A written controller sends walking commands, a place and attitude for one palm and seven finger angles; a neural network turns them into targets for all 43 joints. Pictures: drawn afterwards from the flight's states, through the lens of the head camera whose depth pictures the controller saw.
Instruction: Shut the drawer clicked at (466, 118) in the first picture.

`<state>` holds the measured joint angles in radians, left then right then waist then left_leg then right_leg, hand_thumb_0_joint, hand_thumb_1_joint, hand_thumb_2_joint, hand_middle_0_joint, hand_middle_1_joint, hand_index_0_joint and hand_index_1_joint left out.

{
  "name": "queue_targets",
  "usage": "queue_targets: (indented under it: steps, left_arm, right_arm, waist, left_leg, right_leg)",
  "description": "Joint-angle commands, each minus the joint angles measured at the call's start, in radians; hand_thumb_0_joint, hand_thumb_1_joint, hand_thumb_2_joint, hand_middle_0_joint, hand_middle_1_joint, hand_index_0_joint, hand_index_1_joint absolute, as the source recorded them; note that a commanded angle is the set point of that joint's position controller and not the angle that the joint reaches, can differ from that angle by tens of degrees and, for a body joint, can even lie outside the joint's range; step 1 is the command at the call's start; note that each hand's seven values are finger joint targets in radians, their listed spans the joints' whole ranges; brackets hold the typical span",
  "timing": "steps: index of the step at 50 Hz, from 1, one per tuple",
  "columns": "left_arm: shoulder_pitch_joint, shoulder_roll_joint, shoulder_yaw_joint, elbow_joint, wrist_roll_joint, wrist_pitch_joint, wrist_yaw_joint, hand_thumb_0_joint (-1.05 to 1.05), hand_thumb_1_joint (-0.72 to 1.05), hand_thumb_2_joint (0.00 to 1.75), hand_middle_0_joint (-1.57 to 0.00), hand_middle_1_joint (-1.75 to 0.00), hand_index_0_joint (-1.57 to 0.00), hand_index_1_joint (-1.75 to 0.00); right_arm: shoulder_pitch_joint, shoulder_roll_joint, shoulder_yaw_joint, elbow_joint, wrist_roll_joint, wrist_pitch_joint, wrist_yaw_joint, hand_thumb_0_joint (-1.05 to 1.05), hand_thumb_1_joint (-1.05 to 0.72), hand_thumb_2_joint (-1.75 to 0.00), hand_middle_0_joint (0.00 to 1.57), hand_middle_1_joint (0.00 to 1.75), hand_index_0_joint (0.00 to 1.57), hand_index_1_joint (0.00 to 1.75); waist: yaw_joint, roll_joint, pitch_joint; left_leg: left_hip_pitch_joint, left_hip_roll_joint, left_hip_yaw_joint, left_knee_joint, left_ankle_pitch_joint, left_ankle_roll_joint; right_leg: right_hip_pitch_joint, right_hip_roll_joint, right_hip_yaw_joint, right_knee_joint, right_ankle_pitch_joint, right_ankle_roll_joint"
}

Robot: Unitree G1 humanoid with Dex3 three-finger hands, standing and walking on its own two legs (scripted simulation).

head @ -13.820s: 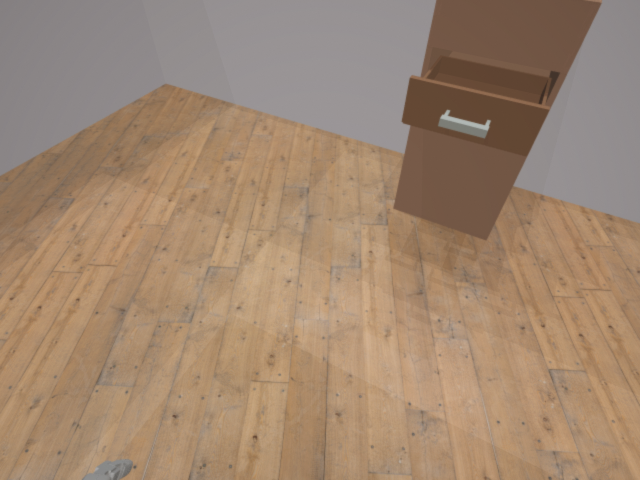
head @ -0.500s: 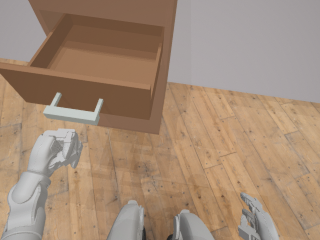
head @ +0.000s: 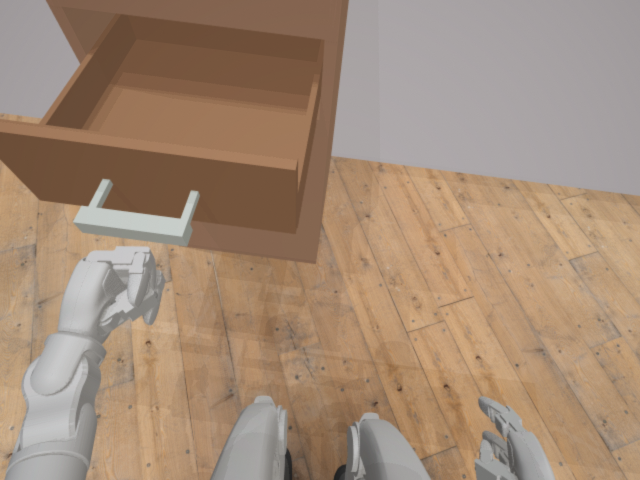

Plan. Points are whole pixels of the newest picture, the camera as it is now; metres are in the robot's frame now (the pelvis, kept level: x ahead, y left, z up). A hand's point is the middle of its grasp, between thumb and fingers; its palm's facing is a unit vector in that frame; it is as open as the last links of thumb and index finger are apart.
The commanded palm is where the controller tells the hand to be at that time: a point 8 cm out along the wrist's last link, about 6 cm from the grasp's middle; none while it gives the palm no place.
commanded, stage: bring the fist close to the handle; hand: left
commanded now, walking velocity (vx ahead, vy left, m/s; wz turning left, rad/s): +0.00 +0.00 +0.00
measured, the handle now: (141, 210) +0.44 +0.25 +0.03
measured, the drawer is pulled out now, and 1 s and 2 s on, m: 0.25 0.21 0.10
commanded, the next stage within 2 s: push the drawer shut in 0.12 s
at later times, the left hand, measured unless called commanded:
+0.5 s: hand (157, 273) +0.35 +0.21 +0.02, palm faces -0.10 -0.99 -0.06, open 3.2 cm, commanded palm +0.35 +0.26 +0.02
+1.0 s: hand (160, 242) +0.39 +0.22 +0.02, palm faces -0.11 -0.99 -0.05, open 2.9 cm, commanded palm +0.41 +0.26 +0.02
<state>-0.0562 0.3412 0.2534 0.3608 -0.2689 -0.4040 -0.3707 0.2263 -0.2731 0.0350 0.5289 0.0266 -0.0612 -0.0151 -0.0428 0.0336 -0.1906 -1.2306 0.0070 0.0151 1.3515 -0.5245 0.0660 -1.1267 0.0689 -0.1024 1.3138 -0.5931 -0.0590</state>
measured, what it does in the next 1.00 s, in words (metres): stands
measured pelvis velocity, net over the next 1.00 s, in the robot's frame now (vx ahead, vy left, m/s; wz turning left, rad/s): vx -0.02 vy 0.00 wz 0.00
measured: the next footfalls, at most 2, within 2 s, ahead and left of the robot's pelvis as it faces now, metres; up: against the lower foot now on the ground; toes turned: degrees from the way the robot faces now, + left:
none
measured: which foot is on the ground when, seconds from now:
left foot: down 0.00-1.00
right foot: down 0.00-1.00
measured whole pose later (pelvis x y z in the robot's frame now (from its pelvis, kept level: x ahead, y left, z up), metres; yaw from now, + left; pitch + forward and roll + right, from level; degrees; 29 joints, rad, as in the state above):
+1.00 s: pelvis -0.02 +0.00 -0.01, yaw +0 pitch +24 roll -6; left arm -0.52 0.44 0.28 0.81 -0.21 -0.43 -0.43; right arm 0.25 -0.29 0.05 0.62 0.02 -0.07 -0.05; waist -0.07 0.02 -0.17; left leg -1.33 0.01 -0.02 1.40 -0.50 0.07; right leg -1.21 0.07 -0.14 1.35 -0.58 -0.06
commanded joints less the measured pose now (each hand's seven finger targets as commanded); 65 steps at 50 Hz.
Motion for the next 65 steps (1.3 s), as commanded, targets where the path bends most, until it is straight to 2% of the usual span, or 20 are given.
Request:
queue_targets:
  steps: [1, 4, 12, 15, 17, 19, 21, 28, 30, 32, 34, 39, 43, 44, 47, 50, 53, 54, 60, 65]
  left_arm:
    - [-0.190, 0.173, 0.066, -0.163, -0.021, -0.060, -0.011, 0.00, 0.90, 0.90, -1.40, -1.60, -1.40, -1.60]
    - [-0.203, 0.166, 0.042, -0.203, -0.035, -0.079, -0.039, 0.00, 0.90, 0.90, -1.40, -1.60, -1.40, -1.60]
    - [-0.206, 0.223, 0.109, -0.135, -0.037, -0.075, -0.044, 0.00, 0.90, 0.90, -1.40, -1.60, -1.40, -1.60]
    - [-0.289, 0.219, 0.096, -0.119, -0.034, -0.069, -0.043, 0.00, 0.90, 0.90, -1.40, -1.60, -1.40, -1.60]
    - [-0.333, 0.260, 0.126, -0.083, -0.027, -0.067, -0.040, 0.00, 0.90, 0.90, -1.40, -1.60, -1.40, -1.60]
    - [-0.381, 0.229, 0.085, -0.087, -0.026, -0.068, -0.049, 0.00, 0.90, 0.90, -1.40, -1.60, -1.40, -1.60]
    - [-0.389, 0.276, 0.128, -0.029, -0.024, -0.058, -0.054, 0.00, 0.90, 0.90, -1.40, -1.60, -1.40, -1.60]
    - [-0.532, 0.287, 0.131, 0.036, -0.027, -0.045, -0.071, 0.00, 0.90, 0.90, -1.40, -1.60, -1.40, -1.60]
    - [-0.575, 0.318, 0.151, 0.054, -0.023, -0.053, -0.076, 0.00, 0.90, 0.90, -1.40, -1.60, -1.40, -1.60]
    - [-0.644, 0.285, 0.113, 0.066, -0.022, -0.055, -0.080, 0.00, 0.90, 0.90, -1.40, -1.60, -1.40, -1.60]
    - [-0.672, 0.285, 0.107, 0.074, -0.023, -0.064, -0.082, 0.00, 0.90, 0.90, -1.40, -1.60, -1.40, -1.60]
    - [-0.758, 0.275, 0.081, 0.100, -0.006, -0.070, -0.068, 0.00, 0.90, 0.90, -1.40, -1.60, -1.40, -1.60]
    - [-0.851, 0.308, 0.091, 0.186, 0.018, -0.068, -0.047, 0.00, 0.90, 0.90, -1.40, -1.60, -1.40, -1.60]
    - [-0.889, 0.307, 0.079, 0.168, 0.022, -0.081, -0.047, 0.00, 0.90, 0.90, -1.40, -1.60, -1.40, -1.60]
    - [-0.910, 0.295, 0.073, 0.230, 0.031, -0.077, -0.034, 0.00, 0.90, 0.90, -1.40, -1.60, -1.40, -1.60]
    - [-0.965, 0.308, 0.068, 0.255, 0.046, -0.085, -0.023, 0.00, 0.90, 0.90, -1.40, -1.60, -1.40, -1.60]
    - [-1.000, 0.325, 0.075, 0.313, 0.060, -0.081, -0.009, 0.00, 0.90, 0.90, -1.40, -1.60, -1.40, -1.60]
    - [-1.036, 0.316, 0.060, 0.306, 0.061, -0.090, -0.009, 0.00, 0.90, 0.90, -1.40, -1.60, -1.40, -1.60]
    - [-1.092, 0.357, 0.091, 0.394, 0.080, -0.095, 0.002, 0.00, 0.90, 0.90, -1.40, -1.60, -1.40, -1.60]
    - [-1.137, 0.352, 0.087, 0.414, 0.090, -0.106, 0.006, 0.00, 0.90, 0.90, -1.40, -1.60, -1.40, -1.60]
  right_arm:
    - [0.008, -0.165, -0.067, -0.126, 0.008, -0.032, -0.018, 0.00, -0.90, -0.90, 0.20, 0.30, 0.20, 0.30]
    - [0.014, -0.166, -0.067, -0.127, 0.008, -0.042, -0.021, 0.00, -0.90, -0.90, 0.20, 0.30, 0.20, 0.30]
    - [0.006, -0.165, -0.065, -0.114, 0.007, -0.037, -0.024, 0.00, -0.90, -0.90, 0.20, 0.30, 0.20, 0.30]
    - [0.010, -0.162, -0.061, -0.109, 0.007, -0.038, -0.026, 0.00, -0.90, -0.90, 0.20, 0.30, 0.20, 0.30]
    - [0.017, -0.167, -0.060, -0.098, 0.006, -0.034, -0.030, 0.00, -0.90, -0.90, 0.20, 0.30, 0.20, 0.30]
    - [0.021, -0.165, -0.058, -0.102, 0.007, -0.039, -0.029, 0.00, -0.90, -0.90, 0.20, 0.30, 0.20, 0.30]
    - [0.027, -0.171, -0.058, -0.088, 0.008, -0.032, -0.031, 0.00, -0.90, -0.90, 0.20, 0.30, 0.20, 0.30]
    - [0.051, -0.177, -0.060, -0.062, 0.010, -0.031, -0.037, 0.00, -0.90, -0.90, 0.20, 0.30, 0.20, 0.30]
    - [0.058, -0.182, -0.060, -0.050, 0.008, -0.032, -0.040, 0.00, -0.90, -0.90, 0.20, 0.30, 0.20, 0.30]
    - [0.062, -0.179, -0.058, -0.038, 0.009, -0.036, -0.042, 0.00, -0.90, -0.90, 0.20, 0.30, 0.20, 0.30]
    - [0.068, -0.182, -0.058, -0.037, 0.009, -0.040, -0.043, 0.00, -0.90, -0.90, 0.20, 0.30, 0.20, 0.30]
    - [0.087, -0.191, -0.060, -0.018, 0.006, -0.044, -0.042, 0.00, -0.90, -0.90, 0.20, 0.30, 0.20, 0.30]
    - [0.091, -0.193, -0.054, 0.002, 0.005, -0.036, -0.048, 0.00, -0.90, -0.90, 0.20, 0.30, 0.20, 0.30]
    - [0.095, -0.193, -0.052, -0.001, 0.004, -0.040, -0.048, 0.00, -0.90, -0.90, 0.20, 0.30, 0.20, 0.30]
    - [0.102, -0.196, -0.053, 0.009, 0.000, -0.033, -0.046, 0.00, -0.90, -0.90, 0.20, 0.30, 0.20, 0.30]
    - [0.110, -0.201, -0.050, 0.013, -0.004, -0.030, -0.043, 0.00, -0.90, -0.90, 0.20, 0.30, 0.20, 0.30]
    - [0.124, -0.207, -0.049, 0.020, -0.006, -0.021, -0.043, 0.00, -0.90, -0.90, 0.20, 0.30, 0.20, 0.30]
    - [0.128, -0.206, -0.045, 0.017, -0.009, -0.024, -0.041, 0.00, -0.90, -0.90, 0.20, 0.30, 0.20, 0.30]
    - [0.154, -0.213, -0.045, 0.030, -0.015, -0.009, -0.035, 0.00, -0.90, -0.90, 0.20, 0.30, 0.20, 0.30]
    - [0.171, -0.213, -0.047, 0.037, -0.022, 0.003, -0.024, 0.00, -0.90, -0.90, 0.20, 0.30, 0.20, 0.30]
  waist:
    - [-0.011, 0.053, -0.318]
    - [-0.016, 0.078, -0.354]
    - [0.000, 0.061, -0.341]
    - [-0.013, 0.063, -0.349]
    - [-0.015, 0.060, -0.338]
    - [-0.027, 0.088, -0.357]
    - [-0.019, 0.071, -0.352]
    - [-0.042, 0.042, -0.382]
    - [-0.036, 0.066, -0.393]
    - [-0.058, 0.076, -0.384]
    - [-0.055, 0.110, -0.385]
    - [-0.066, 0.115, -0.416]
    - [-0.083, 0.068, -0.368]
    - [-0.081, 0.123, -0.388]
    - [-0.087, 0.109, -0.390]
    - [-0.087, 0.156, -0.400]
    - [-0.101, 0.126, -0.391]
    - [-0.105, 0.165, -0.396]
    - [-0.116, 0.136, -0.424]
    - [-0.120, 0.176, -0.458]
  left_leg:
    - [0.358, 0.015, -0.120, -0.185, 0.168, -0.036]
    - [0.400, 0.015, -0.120, -0.173, 0.208, -0.034]
    - [0.342, 0.011, -0.102, -0.157, 0.206, -0.029]
    - [0.318, 0.011, -0.095, -0.137, 0.205, -0.024]
    - [0.297, 0.013, -0.092, -0.131, 0.195, -0.024]
    - [0.313, 0.012, -0.093, -0.124, 0.207, -0.023]
    - [0.292, 0.014, -0.090, -0.124, 0.201, -0.024]
    - [0.281, 0.016, -0.091, -0.108, 0.204, -0.018]
    - [0.295, 0.018, -0.099, -0.107, 0.204, -0.022]
    - [0.308, 0.018, -0.102, -0.108, 0.187, -0.020]
    - [0.344, 0.017, -0.113, -0.116, 0.191, -0.023]
    - [0.410, 0.020, -0.144, -0.140, 0.173, -0.029]
    - [0.321, 0.017, -0.135, -0.136, 0.067, -0.021]
    - [0.363, 0.016, -0.146, -0.143, 0.080, -0.025]
    - [0.382, 0.019, -0.161, -0.157, 0.050, -0.028]
    - [0.418, 0.021, -0.181, -0.171, 0.042, -0.036]
    - [0.408, 0.026, -0.190, -0.175, 0.023, -0.035]
    - [0.432, 0.024, -0.200, -0.178, 0.039, -0.038]
    - [0.423, 0.029, -0.202, -0.165, 0.071, -0.037]
    - [0.469, 0.033, -0.218, -0.168, 0.113, -0.045]
  right_leg:
    - [0.070, -0.016, 0.078, -0.186, 0.150, 0.017]
    - [0.077, -0.014, 0.085, -0.188, 0.177, 0.013]
    - [0.111, -0.016, 0.102, -0.192, 0.184, 0.016]
    - [0.113, -0.016, 0.115, -0.189, 0.192, 0.020]
    - [0.121, -0.017, 0.126, -0.196, 0.181, 0.020]
    - [0.107, -0.014, 0.124, -0.187, 0.192, 0.017]
    - [0.124, -0.016, 0.131, -0.196, 0.186, 0.018]
    - [0.121, -0.018, 0.136, -0.199, 0.191, 0.025]
    - [0.099, -0.016, 0.129, -0.187, 0.183, 0.020]
    - [0.071, -0.017, 0.126, -0.194, 0.162, 0.021]
    - [0.036, -0.011, 0.111, -0.185, 0.157, 0.013]
    - [-0.021, -0.010, 0.081, -0.173, 0.139, 0.009]
    - [-0.018, -0.014, 0.102, -0.192, 0.067, 0.017]
    - [-0.046, -0.011, 0.087, -0.176, 0.078, 0.009]
    - [-0.071, -0.014, 0.081, -0.175, 0.072, 0.013]
    - [-0.109, -0.014, 0.071, -0.160, 0.076, 0.008]
    - [-0.119, -0.014, 0.067, -0.158, 0.071, 0.011]
    - [-0.142, -0.012, 0.060, -0.147, 0.080, 0.006]
    - [-0.135, -0.011, 0.060, -0.143, 0.097, 0.009]
    - [-0.158, -0.011, 0.052, -0.132, 0.120, 0.006]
